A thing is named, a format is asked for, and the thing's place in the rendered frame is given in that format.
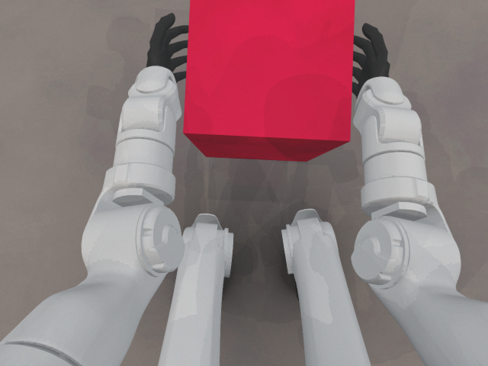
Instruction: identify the robot right hand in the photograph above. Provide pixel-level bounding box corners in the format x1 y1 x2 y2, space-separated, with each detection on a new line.
352 23 390 98

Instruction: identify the robot left hand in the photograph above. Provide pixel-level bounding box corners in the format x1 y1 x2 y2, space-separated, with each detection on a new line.
146 13 189 83

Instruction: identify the right robot forearm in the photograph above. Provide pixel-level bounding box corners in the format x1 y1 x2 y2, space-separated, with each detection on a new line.
353 76 453 237

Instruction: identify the left robot forearm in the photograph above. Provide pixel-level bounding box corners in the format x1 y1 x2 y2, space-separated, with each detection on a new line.
82 66 181 261

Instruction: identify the robot shin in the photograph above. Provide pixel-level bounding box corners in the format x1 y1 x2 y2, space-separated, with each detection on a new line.
182 213 222 244
291 209 339 281

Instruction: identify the carton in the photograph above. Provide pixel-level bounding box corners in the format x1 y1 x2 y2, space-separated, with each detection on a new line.
183 0 355 162

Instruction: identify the right robot shin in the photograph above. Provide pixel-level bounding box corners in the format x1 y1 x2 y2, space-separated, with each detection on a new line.
291 209 339 281

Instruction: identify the right robot upper arm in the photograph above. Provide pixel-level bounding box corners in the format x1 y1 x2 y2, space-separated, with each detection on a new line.
351 216 488 366

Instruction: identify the left robot upper arm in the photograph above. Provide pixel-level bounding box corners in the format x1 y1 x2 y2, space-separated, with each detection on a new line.
0 203 185 366

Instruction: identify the left robot shin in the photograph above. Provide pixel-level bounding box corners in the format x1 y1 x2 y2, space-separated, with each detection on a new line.
182 213 222 244

